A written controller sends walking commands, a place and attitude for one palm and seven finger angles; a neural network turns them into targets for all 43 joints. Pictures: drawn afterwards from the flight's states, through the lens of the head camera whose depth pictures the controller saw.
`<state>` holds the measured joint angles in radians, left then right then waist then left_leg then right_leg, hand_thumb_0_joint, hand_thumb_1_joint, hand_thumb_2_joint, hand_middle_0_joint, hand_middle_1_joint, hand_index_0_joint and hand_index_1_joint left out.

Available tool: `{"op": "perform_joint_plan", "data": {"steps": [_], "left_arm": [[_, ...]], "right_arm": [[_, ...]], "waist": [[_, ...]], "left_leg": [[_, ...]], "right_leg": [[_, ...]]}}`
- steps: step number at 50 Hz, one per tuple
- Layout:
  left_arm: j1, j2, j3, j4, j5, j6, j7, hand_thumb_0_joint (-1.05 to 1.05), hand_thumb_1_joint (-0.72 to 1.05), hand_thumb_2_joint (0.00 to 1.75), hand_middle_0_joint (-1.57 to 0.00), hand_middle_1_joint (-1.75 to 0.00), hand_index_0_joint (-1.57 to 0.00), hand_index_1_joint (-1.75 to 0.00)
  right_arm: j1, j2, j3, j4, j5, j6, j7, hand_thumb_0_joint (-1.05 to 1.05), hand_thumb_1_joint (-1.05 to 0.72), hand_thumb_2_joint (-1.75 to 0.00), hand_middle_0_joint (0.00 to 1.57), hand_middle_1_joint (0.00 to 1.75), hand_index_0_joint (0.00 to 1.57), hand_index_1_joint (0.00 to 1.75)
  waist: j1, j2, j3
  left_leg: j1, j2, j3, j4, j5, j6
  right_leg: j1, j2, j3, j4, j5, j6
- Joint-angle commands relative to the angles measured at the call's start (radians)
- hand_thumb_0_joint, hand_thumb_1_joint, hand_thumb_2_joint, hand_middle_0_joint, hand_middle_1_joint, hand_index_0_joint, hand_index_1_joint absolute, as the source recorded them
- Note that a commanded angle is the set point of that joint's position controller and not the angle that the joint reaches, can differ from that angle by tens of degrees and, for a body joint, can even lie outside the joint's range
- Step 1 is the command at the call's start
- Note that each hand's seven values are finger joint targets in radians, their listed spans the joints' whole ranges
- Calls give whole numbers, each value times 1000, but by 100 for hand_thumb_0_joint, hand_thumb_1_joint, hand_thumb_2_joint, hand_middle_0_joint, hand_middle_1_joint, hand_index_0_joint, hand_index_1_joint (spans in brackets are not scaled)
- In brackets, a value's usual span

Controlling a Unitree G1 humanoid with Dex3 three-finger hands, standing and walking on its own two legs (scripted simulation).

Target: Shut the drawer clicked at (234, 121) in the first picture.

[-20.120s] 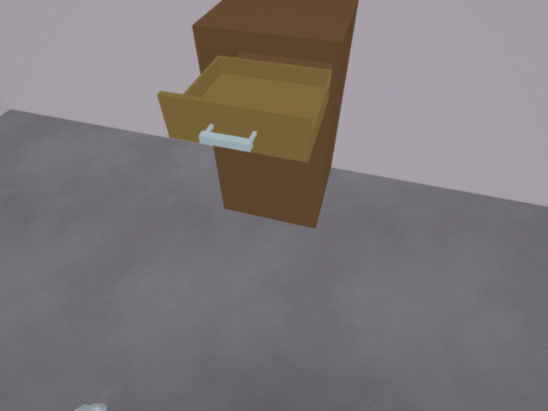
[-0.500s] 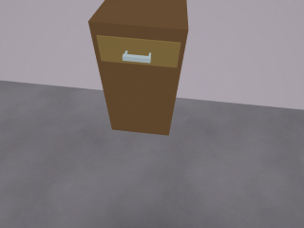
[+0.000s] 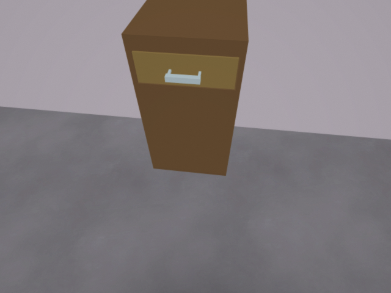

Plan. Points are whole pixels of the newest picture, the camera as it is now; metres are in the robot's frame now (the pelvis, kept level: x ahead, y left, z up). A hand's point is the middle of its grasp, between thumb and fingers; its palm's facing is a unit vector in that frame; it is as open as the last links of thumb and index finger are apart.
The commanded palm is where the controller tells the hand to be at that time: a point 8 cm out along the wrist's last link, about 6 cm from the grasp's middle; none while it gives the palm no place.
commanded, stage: let the arm hang, fingers relaxed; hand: left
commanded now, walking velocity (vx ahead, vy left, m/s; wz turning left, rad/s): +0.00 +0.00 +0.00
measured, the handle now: (183, 75) +0.88 +0.10 -0.05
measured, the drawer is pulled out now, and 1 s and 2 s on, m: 0.00 0.00 0.00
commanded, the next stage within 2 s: look to check the result in 0.30 s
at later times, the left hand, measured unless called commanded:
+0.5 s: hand out of the picture +0.01 +0.17 -0.17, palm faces +0.02 -0.98 -0.20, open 7.4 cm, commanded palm none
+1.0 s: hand out of the picture +0.04 +0.17 -0.17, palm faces +0.02 -0.98 -0.22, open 7.4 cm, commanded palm none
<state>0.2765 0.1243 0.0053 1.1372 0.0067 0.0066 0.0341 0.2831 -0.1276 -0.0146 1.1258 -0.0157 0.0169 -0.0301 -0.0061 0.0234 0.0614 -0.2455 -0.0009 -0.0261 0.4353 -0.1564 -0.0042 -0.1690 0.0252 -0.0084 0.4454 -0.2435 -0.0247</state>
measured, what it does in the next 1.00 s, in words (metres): stands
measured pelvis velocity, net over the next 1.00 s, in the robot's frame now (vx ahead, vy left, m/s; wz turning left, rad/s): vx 0.02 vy -0.01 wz -0.01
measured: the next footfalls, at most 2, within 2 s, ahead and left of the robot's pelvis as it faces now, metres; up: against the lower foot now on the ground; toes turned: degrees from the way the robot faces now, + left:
none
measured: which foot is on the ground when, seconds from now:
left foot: down 0.00-1.00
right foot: down 0.00-1.00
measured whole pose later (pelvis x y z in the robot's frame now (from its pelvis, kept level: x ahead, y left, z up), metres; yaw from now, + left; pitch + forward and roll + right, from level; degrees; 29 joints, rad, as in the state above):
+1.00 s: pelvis +0.02 -0.01 +0.00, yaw -1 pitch -2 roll +0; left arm 0.23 0.16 0.02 1.14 0.01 -0.01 0.03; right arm 0.23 -0.16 -0.02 1.13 -0.01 0.00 -0.03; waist -0.01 0.02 0.07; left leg -0.20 0.01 -0.02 0.41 -0.18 -0.01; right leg -0.13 0.03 0.00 0.41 -0.26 -0.03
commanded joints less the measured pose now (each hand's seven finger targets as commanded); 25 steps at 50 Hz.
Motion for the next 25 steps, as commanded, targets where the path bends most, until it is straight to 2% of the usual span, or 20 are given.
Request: {"op": "perform_joint_plan", "data": {"steps": [1,10,15,25], "left_arm": [[69,110,22,-16,1,-15,5,0,90,90,-20,-30,-20,-30],[63,108,24,-23,0,-20,6,0,90,90,-20,-30,-20,-30],[58,115,26,-26,0,-20,6,0,90,90,-20,-30,-20,-30],[49,123,27,-19,0,-22,6,0,90,90,-20,-30,-20,-30]], "right_arm": [[78,-75,-11,-19,-5,-10,-8,0,-90,-90,20,30,20,30],[80,-72,-15,-19,-3,-14,-9,0,-90,-90,20,30,20,30],[79,-81,-16,-16,-3,-16,-10,0,-90,-90,20,30,20,30],[63,-98,-16,-12,-1,-20,-12,0,-90,-90,20,30,20,30]], "waist": [[0,-3,46],[-2,-21,36],[-2,1,21],[-3,-15,11]], "left_leg": [[16,71,-63,-80,-53,34],[34,74,-56,-67,-10,34],[42,82,-59,-72,6,35],[66,86,-58,-71,47,35]], "right_leg": [[-99,-97,85,-135,-81,-30],[-93,-102,88,-136,-44,-30],[-75,-98,85,-126,-16,-29],[-59,-98,86,-123,26,-27]]}}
